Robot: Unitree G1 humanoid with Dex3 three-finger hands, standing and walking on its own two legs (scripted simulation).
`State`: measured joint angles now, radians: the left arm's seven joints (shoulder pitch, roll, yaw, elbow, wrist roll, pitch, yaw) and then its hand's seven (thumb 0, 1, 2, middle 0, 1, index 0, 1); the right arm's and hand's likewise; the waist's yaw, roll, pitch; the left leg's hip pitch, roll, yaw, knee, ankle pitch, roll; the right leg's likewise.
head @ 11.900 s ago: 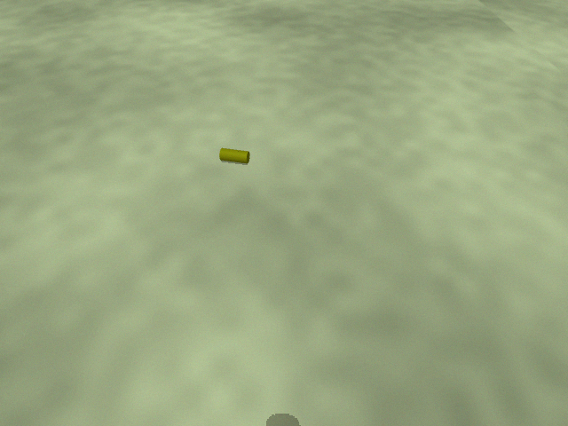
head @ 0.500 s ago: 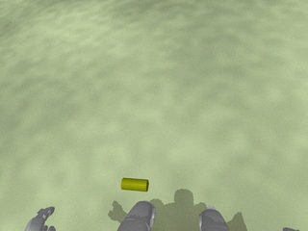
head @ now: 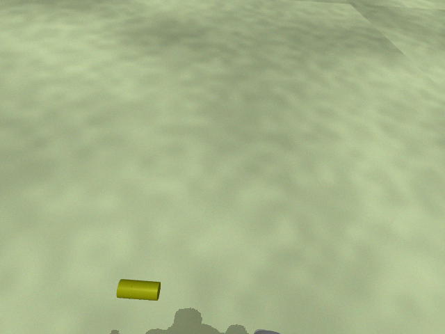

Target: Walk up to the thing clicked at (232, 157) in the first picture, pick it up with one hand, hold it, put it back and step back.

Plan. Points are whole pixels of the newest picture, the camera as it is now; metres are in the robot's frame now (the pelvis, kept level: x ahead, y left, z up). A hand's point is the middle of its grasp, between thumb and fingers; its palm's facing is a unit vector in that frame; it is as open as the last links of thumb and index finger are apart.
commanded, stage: walk up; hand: left
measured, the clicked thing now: (139, 289) +0.38 +0.30 -0.71
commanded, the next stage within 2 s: stand in 0.06 s
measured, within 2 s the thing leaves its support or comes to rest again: neither
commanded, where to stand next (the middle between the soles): +0.07 +0.02 m, yaw +0 degrees
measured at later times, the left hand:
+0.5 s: hand out of the picture +0.13 +0.20 -0.12, palm faces +0.00 -0.94 -0.35, open 7.4 cm
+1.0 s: hand out of the picture +0.11 +0.21 -0.12, palm faces -0.01 -0.94 -0.33, open 7.4 cm
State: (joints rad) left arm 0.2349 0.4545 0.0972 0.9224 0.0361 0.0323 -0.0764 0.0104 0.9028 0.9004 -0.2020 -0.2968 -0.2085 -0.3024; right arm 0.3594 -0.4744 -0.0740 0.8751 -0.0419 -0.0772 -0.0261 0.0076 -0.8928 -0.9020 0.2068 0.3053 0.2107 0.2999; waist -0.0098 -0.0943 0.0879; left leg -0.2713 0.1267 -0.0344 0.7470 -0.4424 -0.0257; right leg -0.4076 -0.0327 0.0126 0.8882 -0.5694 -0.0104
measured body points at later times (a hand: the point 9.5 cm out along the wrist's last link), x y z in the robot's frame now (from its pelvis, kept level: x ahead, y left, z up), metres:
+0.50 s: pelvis +0.03 -0.05 +0.02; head +0.04 -0.06 +0.47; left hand +0.13 +0.25 -0.09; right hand +0.12 -0.34 -0.11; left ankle +0.08 +0.08 -0.71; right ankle +0.04 -0.15 -0.71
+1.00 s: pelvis +0.03 -0.04 +0.04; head +0.03 -0.04 +0.49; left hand +0.11 +0.26 -0.09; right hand +0.12 -0.34 -0.09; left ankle +0.08 +0.08 -0.71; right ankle +0.04 -0.15 -0.71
